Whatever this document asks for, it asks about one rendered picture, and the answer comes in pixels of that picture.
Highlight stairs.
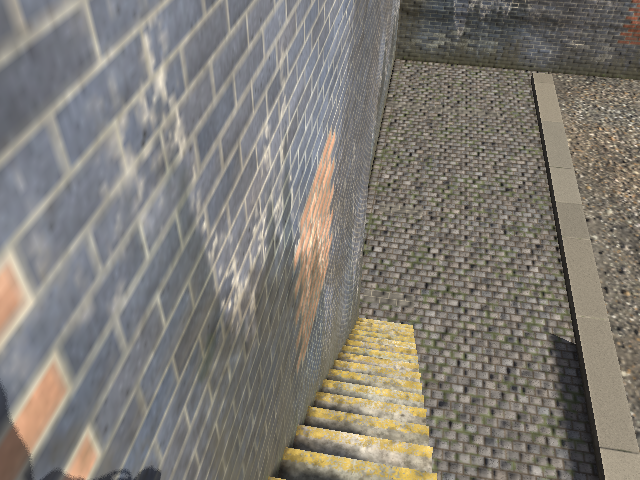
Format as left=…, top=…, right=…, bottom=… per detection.
left=268, top=317, right=437, bottom=480

